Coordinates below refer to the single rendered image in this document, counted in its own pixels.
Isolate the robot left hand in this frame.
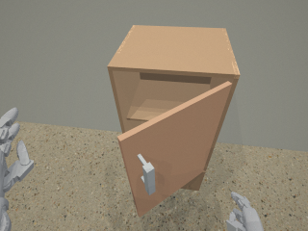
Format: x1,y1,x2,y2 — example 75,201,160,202
0,107,34,197

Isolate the handle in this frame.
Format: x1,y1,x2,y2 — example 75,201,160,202
137,153,156,195

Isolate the cupboard door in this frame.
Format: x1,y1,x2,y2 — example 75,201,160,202
117,81,232,218

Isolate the robot left forearm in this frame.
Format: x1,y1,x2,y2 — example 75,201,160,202
0,196,12,231

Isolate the robot right hand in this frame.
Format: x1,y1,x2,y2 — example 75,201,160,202
226,192,264,231

